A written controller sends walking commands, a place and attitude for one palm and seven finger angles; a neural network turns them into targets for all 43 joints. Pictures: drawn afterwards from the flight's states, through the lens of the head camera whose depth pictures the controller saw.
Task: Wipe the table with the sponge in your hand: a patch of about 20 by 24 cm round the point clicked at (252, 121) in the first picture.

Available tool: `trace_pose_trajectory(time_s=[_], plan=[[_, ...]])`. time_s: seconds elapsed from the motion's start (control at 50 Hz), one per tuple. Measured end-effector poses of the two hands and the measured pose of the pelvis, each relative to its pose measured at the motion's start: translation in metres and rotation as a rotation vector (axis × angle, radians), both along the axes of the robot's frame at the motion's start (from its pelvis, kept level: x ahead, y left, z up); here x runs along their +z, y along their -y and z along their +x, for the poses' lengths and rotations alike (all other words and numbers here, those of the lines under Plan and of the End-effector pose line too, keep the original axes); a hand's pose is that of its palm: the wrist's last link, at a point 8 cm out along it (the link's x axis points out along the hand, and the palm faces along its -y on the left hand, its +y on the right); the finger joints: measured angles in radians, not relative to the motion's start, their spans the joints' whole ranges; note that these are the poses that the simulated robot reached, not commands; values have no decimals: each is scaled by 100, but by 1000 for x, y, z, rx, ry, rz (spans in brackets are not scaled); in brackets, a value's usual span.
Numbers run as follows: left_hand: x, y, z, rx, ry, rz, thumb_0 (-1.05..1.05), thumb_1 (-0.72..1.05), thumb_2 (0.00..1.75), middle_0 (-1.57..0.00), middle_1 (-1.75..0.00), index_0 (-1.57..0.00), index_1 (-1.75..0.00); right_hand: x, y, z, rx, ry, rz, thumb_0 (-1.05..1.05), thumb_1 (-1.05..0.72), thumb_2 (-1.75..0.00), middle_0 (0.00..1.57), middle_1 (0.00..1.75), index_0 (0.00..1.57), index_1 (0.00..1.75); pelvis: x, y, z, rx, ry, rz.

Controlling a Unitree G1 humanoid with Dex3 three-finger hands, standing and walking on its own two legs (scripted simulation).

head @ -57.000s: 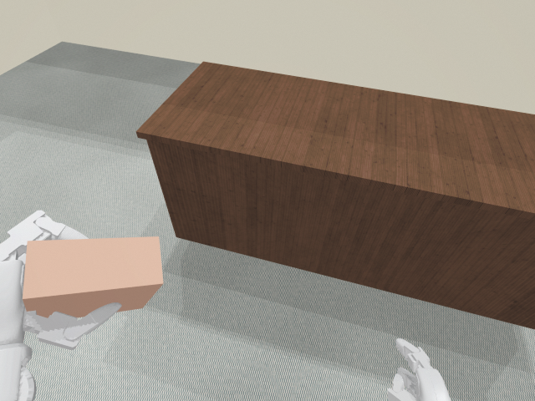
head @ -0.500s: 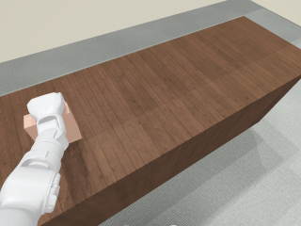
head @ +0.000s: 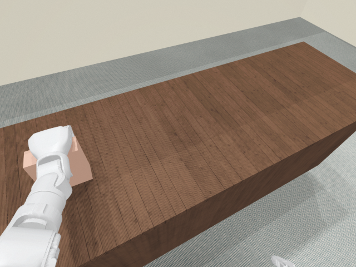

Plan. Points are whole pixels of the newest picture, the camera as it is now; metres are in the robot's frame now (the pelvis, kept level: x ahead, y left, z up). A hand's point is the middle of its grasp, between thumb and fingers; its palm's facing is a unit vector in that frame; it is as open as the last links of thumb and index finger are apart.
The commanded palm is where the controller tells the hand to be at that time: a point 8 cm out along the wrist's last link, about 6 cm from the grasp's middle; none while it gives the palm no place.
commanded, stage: wipe back along the first lane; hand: left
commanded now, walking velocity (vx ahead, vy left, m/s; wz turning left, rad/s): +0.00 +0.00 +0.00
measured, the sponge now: (64, 170) +0.36 +0.32 -0.05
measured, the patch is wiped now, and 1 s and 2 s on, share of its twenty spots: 0.95 0.95 0.95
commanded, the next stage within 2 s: lift the sponge slowly off the table in 1.98 s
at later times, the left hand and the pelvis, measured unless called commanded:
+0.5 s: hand (55, 169) +0.34 +0.32 -0.01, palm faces -0.09 -0.03 -1.00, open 10.0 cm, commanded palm +0.30 +0.29 +0.03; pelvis +0.00 +0.00 +0.00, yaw +1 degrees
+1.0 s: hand (61, 187) +0.29 +0.29 -0.01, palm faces -0.07 -0.04 -1.00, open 10.0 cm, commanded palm +0.25 +0.26 +0.03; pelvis +0.00 -0.01 +0.00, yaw +1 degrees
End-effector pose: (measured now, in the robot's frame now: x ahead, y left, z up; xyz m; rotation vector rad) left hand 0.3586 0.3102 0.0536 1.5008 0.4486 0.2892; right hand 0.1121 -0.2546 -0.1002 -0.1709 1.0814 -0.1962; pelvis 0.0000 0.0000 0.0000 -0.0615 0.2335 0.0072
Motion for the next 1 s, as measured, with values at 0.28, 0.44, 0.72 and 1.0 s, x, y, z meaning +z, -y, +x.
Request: trace_pose_trajectory(time_s=[0.28,0.44,0.72,1.0], plan=[[-2,-9,-20,-5,-11,27,1,-52,110,-72,-142,-72,-142,-2,-11,14,28,4,20,1,-90,-90,20,30,20,29,1,-3,1,12,10,-3],[-5,-3,-33,9,5,29,1,-50,109,-71,-144,-70,-144,-3,-12,13,29,4,29,1,-90,-90,20,30,20,29,1,-2,-1,10,23,0],[-5,11,-52,18,10,32,1,-49,109,-69,-146,-69,-145,4,-11,33,49,74,37,1,-90,-90,20,30,20,29,2,2,-1,8,44,6],[-5,32,-81,44,22,27,1,-48,109,-68,-147,-68,-146,16,-18,70,108,176,58,1,-90,-90,20,30,20,29,3,10,0,17,79,16]])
